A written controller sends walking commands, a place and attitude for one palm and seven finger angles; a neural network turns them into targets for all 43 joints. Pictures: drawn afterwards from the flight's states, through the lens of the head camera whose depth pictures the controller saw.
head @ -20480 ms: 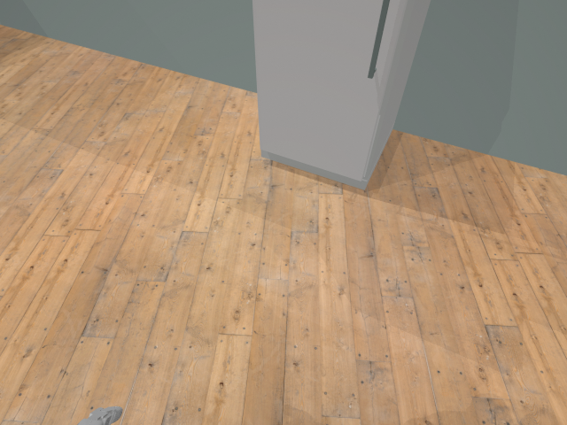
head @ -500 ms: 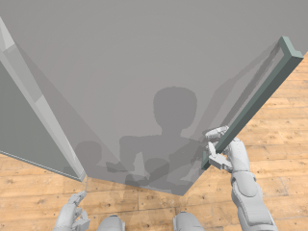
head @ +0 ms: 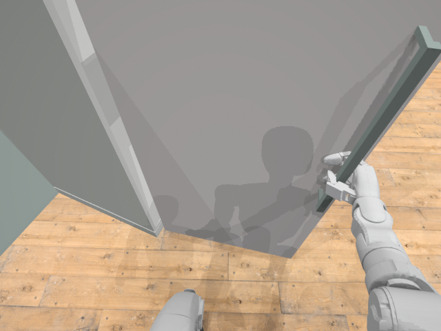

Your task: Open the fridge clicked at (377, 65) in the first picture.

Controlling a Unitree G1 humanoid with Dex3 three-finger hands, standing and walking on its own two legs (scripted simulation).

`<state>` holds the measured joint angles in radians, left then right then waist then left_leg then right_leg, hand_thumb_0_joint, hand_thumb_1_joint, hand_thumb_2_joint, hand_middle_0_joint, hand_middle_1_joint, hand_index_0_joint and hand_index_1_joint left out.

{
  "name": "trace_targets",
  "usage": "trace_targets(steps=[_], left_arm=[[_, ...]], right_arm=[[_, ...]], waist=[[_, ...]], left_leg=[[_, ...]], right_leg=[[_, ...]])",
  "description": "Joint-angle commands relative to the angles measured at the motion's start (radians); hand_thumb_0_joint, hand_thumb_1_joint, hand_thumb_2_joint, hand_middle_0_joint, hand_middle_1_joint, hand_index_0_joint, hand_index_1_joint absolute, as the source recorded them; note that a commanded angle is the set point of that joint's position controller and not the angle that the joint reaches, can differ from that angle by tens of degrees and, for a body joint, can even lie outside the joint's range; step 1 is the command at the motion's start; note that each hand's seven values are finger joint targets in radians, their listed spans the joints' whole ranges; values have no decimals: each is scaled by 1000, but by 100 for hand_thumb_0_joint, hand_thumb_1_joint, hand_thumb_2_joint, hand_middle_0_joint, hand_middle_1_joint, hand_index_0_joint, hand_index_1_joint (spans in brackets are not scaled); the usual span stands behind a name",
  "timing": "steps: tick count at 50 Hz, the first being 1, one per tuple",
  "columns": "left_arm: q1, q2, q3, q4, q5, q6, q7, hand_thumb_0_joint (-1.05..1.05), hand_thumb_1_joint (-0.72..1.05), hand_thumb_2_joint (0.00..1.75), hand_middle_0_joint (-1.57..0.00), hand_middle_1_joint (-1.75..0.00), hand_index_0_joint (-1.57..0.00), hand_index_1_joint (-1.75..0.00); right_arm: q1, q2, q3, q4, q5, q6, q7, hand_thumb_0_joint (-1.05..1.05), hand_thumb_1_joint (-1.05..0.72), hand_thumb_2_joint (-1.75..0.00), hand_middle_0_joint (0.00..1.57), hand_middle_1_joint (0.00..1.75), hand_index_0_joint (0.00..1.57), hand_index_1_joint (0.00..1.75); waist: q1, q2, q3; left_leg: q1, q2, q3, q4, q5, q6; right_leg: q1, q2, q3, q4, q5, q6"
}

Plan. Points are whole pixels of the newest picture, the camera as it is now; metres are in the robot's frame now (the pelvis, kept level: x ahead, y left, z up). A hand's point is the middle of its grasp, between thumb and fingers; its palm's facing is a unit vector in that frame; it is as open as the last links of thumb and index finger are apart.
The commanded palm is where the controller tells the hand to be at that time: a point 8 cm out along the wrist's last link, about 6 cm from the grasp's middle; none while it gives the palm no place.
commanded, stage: stop walking and hold the door back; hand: right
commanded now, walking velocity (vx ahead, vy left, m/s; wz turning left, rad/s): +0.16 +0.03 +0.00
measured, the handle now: (355, 147) +0.45 -0.19 +0.08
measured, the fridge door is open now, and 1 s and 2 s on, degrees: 79 77 75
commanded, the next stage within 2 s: loosen the grip on the handle in 0.90 s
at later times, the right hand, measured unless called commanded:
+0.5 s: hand (331, 169) +0.45 -0.17 +0.01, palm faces +0.04 +0.99 -0.16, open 5.2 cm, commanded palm +0.41 -0.24 +0.01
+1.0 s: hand (330, 180) +0.43 -0.17 +0.00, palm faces +0.01 +0.98 -0.20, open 5.0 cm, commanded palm +0.40 -0.23 +0.01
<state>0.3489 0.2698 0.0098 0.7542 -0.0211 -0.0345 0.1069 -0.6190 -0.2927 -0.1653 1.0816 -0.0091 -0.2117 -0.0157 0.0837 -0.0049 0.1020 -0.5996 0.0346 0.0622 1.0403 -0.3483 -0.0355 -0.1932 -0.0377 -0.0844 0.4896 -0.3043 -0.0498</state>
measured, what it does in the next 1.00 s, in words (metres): steps on the spot: left foot, then right foot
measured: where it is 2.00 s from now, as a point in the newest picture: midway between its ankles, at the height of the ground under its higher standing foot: outside the picture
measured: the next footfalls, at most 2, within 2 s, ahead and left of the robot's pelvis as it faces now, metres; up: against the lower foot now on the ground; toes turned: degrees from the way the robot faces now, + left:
left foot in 0.12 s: +0.07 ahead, +0.10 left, +0.00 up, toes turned +7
right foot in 0.40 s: +0.13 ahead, -0.14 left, +0.00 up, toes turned +5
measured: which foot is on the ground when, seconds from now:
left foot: up 0.00-0.10, down 0.12-1.00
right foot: down 0.00-0.12, up 0.14-0.38, down 0.40-1.00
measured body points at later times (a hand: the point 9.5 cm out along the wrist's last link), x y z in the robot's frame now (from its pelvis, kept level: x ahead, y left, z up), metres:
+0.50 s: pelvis +0.04 -0.02 -0.01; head +0.09 -0.03 +0.43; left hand +0.14 +0.26 -0.11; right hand +0.44 -0.22 +0.02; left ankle +0.03 +0.11 -0.73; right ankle +0.09 -0.15 -0.74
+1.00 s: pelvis +0.04 -0.03 -0.01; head +0.07 -0.03 +0.44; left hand +0.14 +0.23 -0.12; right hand +0.42 -0.22 +0.02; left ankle +0.03 +0.09 -0.74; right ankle +0.09 -0.15 -0.74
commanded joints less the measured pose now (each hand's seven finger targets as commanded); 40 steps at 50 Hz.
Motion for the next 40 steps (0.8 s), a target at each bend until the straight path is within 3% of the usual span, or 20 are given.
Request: trace_targets(steps=[1, 3, 4, 5, 6, 8, 10, 13, 18, 21, 23, 25, 26, 28, 30, 31, 32, 35, 38, 40], left_arm=[[-7, 179, 21, -73, -11, -46, 39, 0, 90, 90, -20, -30, -20, -30], [-13, 182, 21, -66, -17, -61, 32, 0, 90, 90, -20, -30, -20, -30], [-6, 172, 26, -60, -20, -67, 25, 0, 90, 90, -20, -30, -20, -30], [17, 143, 36, -61, -22, -65, 21, 0, 90, 90, -20, -30, -20, -30], [0, 156, 54, -78, -26, -71, 18, 0, 90, 90, -20, -30, -20, -30], [-8, 138, 33, -59, -26, -76, -5, 0, 90, 90, -20, -30, -20, -30], [-31, 142, 11, -35, -17, -70, 0, 0, 90, 90, -20, -30, -20, -30], [-50, 127, -4, -77, -6, -69, 7, 0, 90, 90, -20, -30, -20, -30], [-72, 125, 18, -135, 10, -74, 17, 0, 90, 90, -20, -30, -20, -30], [-109, 144, 33, -195, 0, -70, 6, 0, 90, 90, -20, -30, -20, -30], [-114, 110, 23, -199, 17, -68, -11, 0, 90, 90, -20, -30, -20, -30], [-111, 111, 27, -198, 20, -69, -25, 0, 90, 90, -20, -30, -20, -30], [-103, 120, 32, -201, 15, -66, -26, 0, 90, 90, -20, -30, -20, -30], [-118, 105, 23, -223, 11, -67, -25, 0, 90, 90, -20, -30, -20, -30], [-111, 94, 16, -213, 3, -65, -6, 0, 90, 90, -20, -30, -20, -30], [-112, 98, 18, -201, -1, -57, 2, 0, 90, 90, -20, -30, -20, -30], [-123, 97, 16, -192, 1, -54, 10, 0, 90, 90, -20, -30, -20, -30], [-128, 86, -1, -172, 7, -43, 27, 0, 90, 90, -20, -30, -20, -30], [-137, 99, -2, -159, 13, -39, 38, 0, 90, 90, -20, -30, -20, -30], [-141, 103, -3, -162, 13, -39, 30, 0, 90, 90, -20, -30, -20, -30]], right_arm=[[-489, -320, -63, -122, 19, -23, -30, 0, -90, -90, 45, 140, 45, 140], [-496, -306, -44, -106, 15, -18, -27, 0, -90, -90, 45, 140, 45, 140], [-475, -316, -47, -96, 6, -18, -31, 0, -90, -90, 45, 140, 45, 140], [-464, -381, -90, -105, -6, -16, -42, 0, -90, -90, 45, 140, 45, 140], [-343, -436, -157, -44, 0, 14, -49, 0, -90, -90, 45, 140, 45, 140], [-395, -374, -98, -91, 20, 43, -42, 0, -90, -90, 45, 140, 45, 140], [-371, -468, -198, -59, 23, 29, -49, 0, -90, -90, 45, 140, 45, 140], [-324, -417, -187, -107, 26, 6, -44, 0, -90, -90, 45, 140, 45, 140], [-237, -287, -116, -323, 34, -25, -50, 0, -90, -90, 45, 140, 45, 140], [-170, -174, -49, -508, 41, -47, -39, 0, -90, -90, 45, 140, 45, 140], [-92, -140, -20, -617, 32, -53, -32, 0, -90, -90, 45, 140, 45, 140], [-46, -149, -27, -680, 21, -54, -39, 0, -90, -90, 45, 140, 45, 140], [-1, -203, -79, -696, 21, -53, -46, 0, -90, -90, 45, 140, 45, 140], [37, -141, -25, -727, 17, -42, -43, 0, -90, -90, 45, 140, 45, 140], [13, -219, -82, -655, 22, -25, -65, 0, -90, -90, 45, 140, 45, 140], [-6, -198, -55, -614, 34, -10, -66, 0, -90, -90, 45, 140, 45, 140], [-38, -214, -72, -584, 32, -7, -71, 0, -90, -90, 45, 140, 45, 140], [-82, -193, -48, -488, 31, -1, -67, 0, -90, -90, 45, 140, 45, 140], [-166, -141, 9, -475, 32, -17, -63, 0, -90, -90, 45, 140, 45, 140], [-142, -119, 22, -455, 30, -24, -66, 0, -90, -90, 45, 140, 45, 140]], waist=[[-88, -142, -282], [-83, -213, -308], [-83, -154, -339], [-67, 111, -394], [-94, 229, -351], [-61, 234, -334], [-55, 159, -303], [-63, 161, -293], [-53, 129, -318], [-69, -119, -343], [-65, -301, -365], [-69, -267, -357], [-75, -232, -366], [-68, -170, -396], [-51, -9, -403], [-51, 115, -390], [-57, 148, -370], [-67, 180, -323], [-69, -2, -340], [-78, -84, -334]], left_leg=[[226, -37, 59, -351, -16, 6], [432, -42, 61, -558, 62, 25], [635, 30, -59, -602, 108, 70], [829, 252, -396, -644, 233, 176], [806, 417, -598, -700, 447, 272], [731, 360, -424, -637, 501, 223], [602, 303, -246, -628, 529, 183], [508, 242, -136, -612, 503, 159], [423, 171, -94, -534, 425, 98], [311, -4, -25, -359, 134, 11], [219, -25, -15, -214, -129, 5], [272, -19, -17, -303, -124, 21], [312, -18, -11, -400, -37, 23], [437, 22, -46, -554, 288, 33], [532, 137, -141, -518, 585, 70], [544, 175, -191, -512, 661, 94], [529, 201, -210, -522, 701, 109], [494, 194, -169, -540, 621, 94], [386, 75, -58, -481, 354, 24], [380, 21, -35, -472, 180, 12]], right_leg=[[102, -190, 164, -69, 196, -108], [20, -158, 90, 67, 277, -50], [-143, -129, 55, 210, 277, -16], [-384, -34, -7, 455, 78, 41], [-513, 16, 79, 678, -258, 63], [-487, -38, 174, 725, -210, 81], [-401, -48, 127, 667, -144, 85], [-255, -36, 53, 416, -56, 84], [9, -11, 14, 67, 203, 88], [110, -213, 241, -20, 552, -36], [167, -283, 327, -42, 825, -110], [133, -263, 249, 13, 748, -102], [129, -238, 206, 59, 720, -77], [84, -163, 115, 137, 583, -8], [-52, -90, 35, 141, 351, 64], [-91, -64, 37, 173, 255, 78], [-109, -47, 44, 194, 146, 77], [-104, -35, 62, 121, 74, 62], [56, -129, 130, 3, 415, 15], [33, -184, 211, -25, 430, -33]])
